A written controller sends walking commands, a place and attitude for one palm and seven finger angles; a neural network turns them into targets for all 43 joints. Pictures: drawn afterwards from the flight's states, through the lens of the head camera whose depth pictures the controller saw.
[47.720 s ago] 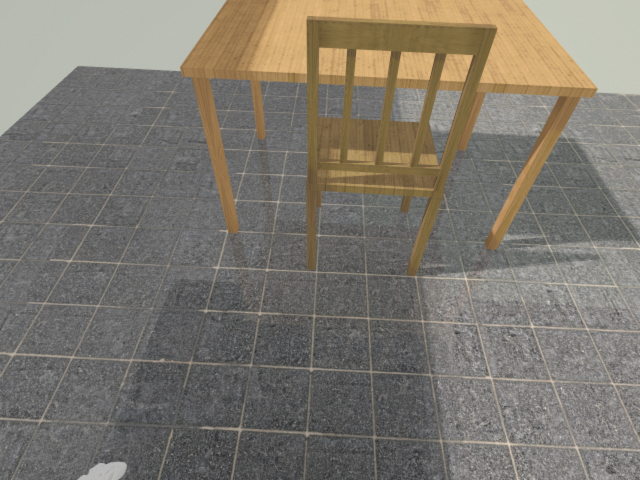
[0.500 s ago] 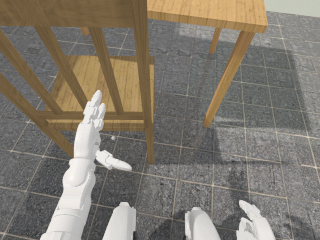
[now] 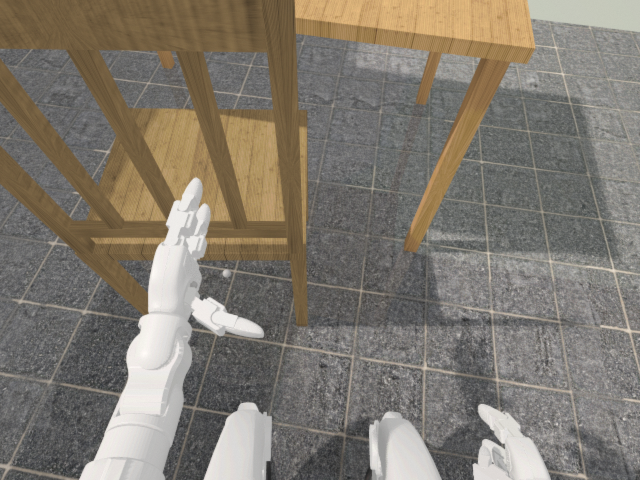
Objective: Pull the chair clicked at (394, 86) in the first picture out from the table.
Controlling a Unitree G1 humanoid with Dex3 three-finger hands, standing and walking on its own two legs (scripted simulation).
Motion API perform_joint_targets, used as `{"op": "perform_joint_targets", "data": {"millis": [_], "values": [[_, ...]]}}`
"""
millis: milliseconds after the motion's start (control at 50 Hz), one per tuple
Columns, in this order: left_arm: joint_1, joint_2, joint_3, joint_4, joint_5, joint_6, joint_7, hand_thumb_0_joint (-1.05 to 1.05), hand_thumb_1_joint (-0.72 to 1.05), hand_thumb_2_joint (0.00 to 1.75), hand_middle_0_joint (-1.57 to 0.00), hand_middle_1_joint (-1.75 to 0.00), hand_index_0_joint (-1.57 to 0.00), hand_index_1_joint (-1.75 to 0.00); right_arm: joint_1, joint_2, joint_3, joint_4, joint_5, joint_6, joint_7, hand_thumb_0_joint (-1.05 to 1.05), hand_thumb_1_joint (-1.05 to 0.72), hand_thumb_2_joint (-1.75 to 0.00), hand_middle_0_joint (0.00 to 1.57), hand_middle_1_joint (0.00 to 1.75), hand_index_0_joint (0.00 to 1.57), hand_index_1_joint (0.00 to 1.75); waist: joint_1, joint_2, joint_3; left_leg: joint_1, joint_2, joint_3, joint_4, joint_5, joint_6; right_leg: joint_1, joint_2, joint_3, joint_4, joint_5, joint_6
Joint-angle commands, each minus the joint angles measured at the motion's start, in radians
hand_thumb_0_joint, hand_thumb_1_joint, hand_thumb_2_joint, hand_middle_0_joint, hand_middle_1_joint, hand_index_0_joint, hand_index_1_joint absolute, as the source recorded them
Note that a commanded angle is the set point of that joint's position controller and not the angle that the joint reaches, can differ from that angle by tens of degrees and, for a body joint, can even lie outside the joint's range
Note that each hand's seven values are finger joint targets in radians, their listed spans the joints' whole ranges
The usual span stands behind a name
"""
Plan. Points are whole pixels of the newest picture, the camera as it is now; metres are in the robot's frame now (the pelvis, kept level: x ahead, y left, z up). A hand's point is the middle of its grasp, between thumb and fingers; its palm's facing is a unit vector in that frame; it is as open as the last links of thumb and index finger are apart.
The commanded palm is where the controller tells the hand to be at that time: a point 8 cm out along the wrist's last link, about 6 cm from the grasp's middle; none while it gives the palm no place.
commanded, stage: aim the fingers beside a spindle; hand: left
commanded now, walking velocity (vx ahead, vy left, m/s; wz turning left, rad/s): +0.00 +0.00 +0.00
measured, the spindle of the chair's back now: (142, 159) +0.51 +0.25 +0.05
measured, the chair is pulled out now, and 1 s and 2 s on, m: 0.18 0.18 0.18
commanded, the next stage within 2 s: push the fingers through the gap in 0.04 s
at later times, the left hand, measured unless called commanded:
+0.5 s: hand (226, 244) +0.40 +0.13 +0.03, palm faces -0.02 -1.00 -0.03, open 16.9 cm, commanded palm +0.37 +0.18 +0.03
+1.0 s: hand (231, 212) +0.44 +0.12 +0.03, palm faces +0.01 -1.00 -0.03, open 16.9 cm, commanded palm +0.42 +0.18 +0.03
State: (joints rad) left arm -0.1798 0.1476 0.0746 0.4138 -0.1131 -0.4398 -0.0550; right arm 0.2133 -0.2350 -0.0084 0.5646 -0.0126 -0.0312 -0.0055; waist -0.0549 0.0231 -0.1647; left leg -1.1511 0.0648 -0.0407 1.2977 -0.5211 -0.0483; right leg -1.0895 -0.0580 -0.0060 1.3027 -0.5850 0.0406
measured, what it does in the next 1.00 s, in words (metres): stands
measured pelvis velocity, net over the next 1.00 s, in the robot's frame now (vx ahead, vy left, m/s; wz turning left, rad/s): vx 0.00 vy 0.01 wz -0.02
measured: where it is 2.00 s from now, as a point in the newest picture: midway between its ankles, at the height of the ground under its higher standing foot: outside the picture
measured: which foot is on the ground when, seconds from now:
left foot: down 0.00-1.00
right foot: down 0.00-1.00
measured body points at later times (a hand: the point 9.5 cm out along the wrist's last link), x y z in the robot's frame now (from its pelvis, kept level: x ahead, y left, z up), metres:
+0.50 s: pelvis +0.00 +0.00 +0.00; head +0.11 +0.01 +0.43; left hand +0.39 +0.18 +0.03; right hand +0.13 -0.25 -0.11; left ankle +0.05 +0.15 -0.61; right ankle +0.02 -0.15 -0.61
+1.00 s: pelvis +0.00 +0.01 +0.00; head +0.13 +0.01 +0.43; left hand +0.44 +0.18 +0.03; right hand +0.08 -0.25 -0.12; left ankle +0.05 +0.15 -0.61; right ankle +0.02 -0.15 -0.61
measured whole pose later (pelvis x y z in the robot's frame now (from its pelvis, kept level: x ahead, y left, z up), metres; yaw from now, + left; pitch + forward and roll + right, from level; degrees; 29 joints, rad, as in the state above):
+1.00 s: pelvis +0.00 +0.01 +0.00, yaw -1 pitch +24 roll -1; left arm -0.53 0.21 0.22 0.75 -0.07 -0.46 -0.02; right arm 0.26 -0.23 -0.01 0.61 -0.03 0.01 0.01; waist -0.12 0.03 -0.16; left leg -1.20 0.07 -0.03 1.30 -0.52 -0.04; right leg -1.15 -0.05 0.01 1.30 -0.57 0.05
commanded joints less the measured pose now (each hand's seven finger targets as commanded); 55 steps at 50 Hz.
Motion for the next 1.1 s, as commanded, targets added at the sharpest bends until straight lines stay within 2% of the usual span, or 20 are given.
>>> {"op": "perform_joint_targets", "data": {"millis": [0, 60, 80, 140, 200, 260, 300, 440, 480, 520, 580, 700, 760, 780, 840, 860, 920, 960, 1060, 1080], "values": [[-0.226, 0.126, 0.063, -0.23, 0.0, -0.075, 0.018, 0.0, -0.5, 0.3, -0.06, -0.08, -0.06, -0.08, 0.01, -0.129, -0.058, -0.121, 0.001, -0.036, -0.014, 0.0, -0.9, -0.9, 0.2, 0.3, 0.2, 0.3, -0.005, -0.01, -0.384, 0.308, -0.055, 0.035, -0.153, 0.213, 0.055, 0.158, 0.051, -0.041, -0.198, 0.252, -0.059], [-0.206, 0.13, 0.069, -0.223, 0.002, -0.076, 0.018, 0.0, -0.5, 0.3, -0.06, -0.08, -0.06, -0.08, 0.007, -0.128, -0.054, -0.128, 0.001, -0.034, -0.013, 0.0, -0.9, -0.9, 0.2, 0.3, 0.2, 0.3, 0.0, -0.006, -0.375, 0.304, -0.056, 0.033, -0.158, 0.217, 0.054, 0.165, 0.054, -0.043, -0.196, 0.253, -0.062], [-0.229, 0.095, 0.03, -0.233, 0.003, -0.078, 0.014, 0.0, -0.5, 0.3, -0.06, -0.08, -0.06, -0.08, 0.006, -0.124, -0.052, -0.126, 0.0, -0.033, -0.012, 0.0, -0.9, -0.9, 0.2, 0.3, 0.2, 0.3, -0.013, 0.006, -0.379, 0.321, -0.056, 0.032, -0.157, 0.222, 0.055, 0.155, 0.053, -0.045, -0.195, 0.258, -0.061], [-0.242, 0.108, 0.039, -0.215, -0.003, -0.071, 0.008, 0.0, -0.5, 0.3, -0.06, -0.08, -0.06, -0.08, 0.009, -0.129, -0.052, -0.12, 0.002, -0.032, -0.014, 0.0, -0.9, -0.9, 0.2, 0.3, 0.2, 0.3, -0.018, -0.01, -0.366, 0.307, -0.056, 0.033, -0.155, 0.197, 0.055, 0.155, 0.054, -0.043, -0.206, 0.241, -0.06], [-0.319, 0.092, 0.016, -0.201, 0.002, -0.069, 0.006, 0.0, -0.5, 0.3, -0.06, -0.08, -0.06, -0.08, 0.014, -0.131, -0.052, -0.107, 0.002, -0.036, -0.017, 0.0, -0.9, -0.9, 0.2, 0.3, 0.2, 0.3, -0.033, 0.018, -0.363, 0.324, -0.054, 0.023, -0.151, 0.2, 0.053, 0.118, 0.053, -0.048, -0.197, 0.234, -0.061], [-0.356, 0.113, 0.04, -0.172, 0.002, -0.063, 0.01, 0.0, -0.5, 0.3, -0.06, -0.08, -0.06, -0.08, 0.021, -0.137, -0.054, -0.1, 0.001, -0.037, -0.021, 0.0, -0.9, -0.9, 0.2, 0.3, 0.2, 0.3, -0.038, -0.002, -0.377, 0.316, -0.055, 0.022, -0.143, 0.197, 0.056, 0.119, 0.054, -0.047, -0.198, 0.231, -0.061], [-0.375, 0.1, 0.031, -0.146, 0.006, -0.058, 0.011, 0.0, -0.5, 0.3, -0.06, -0.08, -0.06, -0.08, 0.024, -0.134, -0.052, -0.096, 0.0, -0.034, -0.019, 0.0, -0.9, -0.9, 0.2, 0.3, 0.2, 0.3, -0.035, 0.02, -0.387, 0.333, -0.055, 0.019, -0.149, 0.209, 0.051, 0.111, 0.054, -0.051, -0.194, 0.235, -0.062], [-0.445, 0.153, 0.102, -0.065, 0.011, -0.049, 0.025, 0.0, -0.5, 0.3, -0.06, -0.08, -0.06, -0.08, 0.046, -0.136, -0.051, -0.086, -0.004, -0.018, -0.016, 0.0, -0.9, -0.9, 0.2, 0.3, 0.2, 0.3, -0.033, -0.007, -0.42, 0.314, -0.055, 0.027, -0.143, 0.242, 0.052, 0.147, 0.056, -0.045, -0.194, 0.276, -0.06], [-0.462, 0.15, 0.1, -0.066, 0.012, -0.056, 0.026, 0.0, -0.5, 0.3, -0.06, -0.08, -0.06, -0.08, 0.052, -0.134, -0.052, -0.085, -0.007, -0.016, -0.013, 0.0, -0.9, -0.9, 0.2, 0.3, 0.2, 0.3, -0.034, 0.024, -0.444, 0.336, -0.054, 0.027, -0.142, 0.275, 0.051, 0.146, 0.057, -0.044, -0.188, 0.302, -0.061], [-0.451, 0.147, 0.102, -0.046, 0.009, -0.057, 0.022, 0.0, -0.5, 0.3, -0.06, -0.08, -0.06, -0.08, 0.059, -0.133, -0.052, -0.083, -0.006, -0.012, -0.009, 0.0, -0.9, -0.9, 0.2, 0.3, 0.2, 0.3, -0.033, 0.019, -0.436, 0.331, -0.053, 0.032, -0.146, 0.275, 0.049, 0.157, 0.058, -0.043, -0.194, 0.31, -0.061], [-0.535, 0.154, 0.101, 0.006, 0.017, -0.063, 0.02, 0.0, -0.5, 0.3, -0.06, -0.08, -0.06, -0.08, 0.07, -0.137, -0.052, -0.069, -0.005, -0.008, -0.009, 0.0, -0.9, -0.9, 0.2, 0.3, 0.2, 0.3, -0.056, 0.009, -0.394, 0.308, -0.051, 0.027, -0.148, 0.226, 0.05, 0.118, 0.061, -0.045, -0.199, 0.258, -0.059], [-0.588, 0.164, 0.124, 0.034, 0.021, -0.085, 0.028, 0.0, -0.5, 0.3, -0.06, -0.08, -0.06, -0.08, 0.098, -0.139, -0.06, -0.055, -0.013, -0.006, -0.006, 0.0, -0.9, -0.9, 0.2, 0.3, 0.2, 0.3, -0.052, 0.037, -0.464, 0.343, -0.051, 0.03, -0.14, 0.282, 0.049, 0.129, 0.061, -0.042, -0.19, 0.302, -0.061], [-0.581, 0.17, 0.136, 0.082, 0.026, -0.08, 0.031, 0.0, -0.5, 0.3, -0.06, -0.08, -0.06, -0.08, 0.112, -0.142, -0.06, -0.05, -0.015, 0.003, -0.002, 0.0, -0.9, -0.9, 0.2, 0.3, 0.2, 0.3, -0.057, 0.007, -0.446, 0.327, -0.051, 0.03, -0.142, 0.289, 0.05, 0.133, 0.064, -0.046, -0.191, 0.311, -0.059], [-0.624, 0.171, 0.131, 0.072, 0.029, -0.085, 0.032, 0.0, -0.5, 0.3, -0.06, -0.08, -0.06, -0.08, 0.112, -0.141, -0.059, -0.047, -0.015, 0.006, -0.001, 0.0, -0.9, -0.9, 0.2, 0.3, 0.2, 0.3, -0.066, 0.015, -0.447, 0.323, -0.05, 0.031, -0.139, 0.291, 0.051, 0.131, 0.062, -0.045, -0.188, 0.319, -0.058], [-0.644, 0.195, 0.162, 0.099, 0.028, -0.088, 0.036, 0.0, -0.5, 0.3, -0.06, -0.08, -0.06, -0.08, 0.119, -0.142, -0.06, -0.041, -0.017, 0.011, 0.0, 0.0, -0.9, -0.9, 0.2, 0.3, 0.2, 0.3, -0.063, 0.0, -0.451, 0.303, -0.052, 0.036, -0.137, 0.271, 0.053, 0.147, 0.064, -0.038, -0.195, 0.312, -0.056], [-0.643, 0.224, 0.185, 0.095, 0.033, -0.093, 0.041, 0.0, -0.5, 0.3, -0.06, -0.08, -0.06, -0.08, 0.119, -0.145, -0.06, -0.047, -0.018, 0.012, -0.002, 0.0, -0.9, -0.9, 0.2, 0.3, 0.2, 0.3, -0.057, 0.008, -0.464, 0.306, -0.052, 0.037, -0.137, 0.278, 0.052, 0.151, 0.065, -0.037, -0.19, 0.317, -0.057], [-0.686, 0.193, 0.158, 0.122, 0.036, -0.098, 0.039, 0.0, -0.5, 0.3, -0.06, -0.08, -0.06, -0.08, 0.124, -0.14, -0.058, -0.037, -0.019, 0.016, 0.003, 0.0, -0.9, -0.9, 0.2, 0.3, 0.2, 0.3, -0.072, 0.024, -0.448, 0.307, -0.052, 0.038, -0.138, 0.262, 0.05, 0.132, 0.064, -0.04, -0.196, 0.301, -0.056], [-0.701, 0.218, 0.18, 0.16, 0.041, -0.1, 0.039, 0.0, -0.5, 0.3, -0.06, -0.08, -0.06, -0.08, 0.133, -0.146, -0.059, -0.033, -0.021, 0.019, 0.001, 0.0, -0.9, -0.9, 0.2, 0.3, 0.2, 0.3, -0.079, 0.004, -0.44, 0.291, -0.052, 0.039, -0.133, 0.262, 0.054, 0.133, 0.067, -0.037, -0.196, 0.307, -0.055], [-0.788, 0.211, 0.172, 0.207, 0.046, -0.11, 0.031, 0.0, -0.5, 0.3, -0.06, -0.08, -0.06, -0.08, 0.145, -0.148, -0.059, -0.022, -0.023, 0.024, 0.002, 0.0, -0.9, -0.9, 0.2, 0.3, 0.2, 0.3, -0.096, 0.032, -0.454, 0.309, -0.052, 0.036, -0.126, 0.26, 0.054, 0.101, 0.068, -0.037, -0.194, 0.293, -0.056], [-0.809, 0.232, 0.188, 0.225, 0.049, -0.112, 0.032, 0.0, -0.5, 0.3, -0.06, -0.08, -0.06, -0.08, 0.146, -0.151, -0.058, -0.017, -0.025, 0.027, 0.002, 0.0, -0.9, -0.9, 0.2, 0.3, 0.2, 0.3, -0.096, 0.033, -0.458, 0.301, -0.051, 0.035, -0.122, 0.254, 0.053, 0.096, 0.065, -0.038, -0.191, 0.288, -0.055]]}}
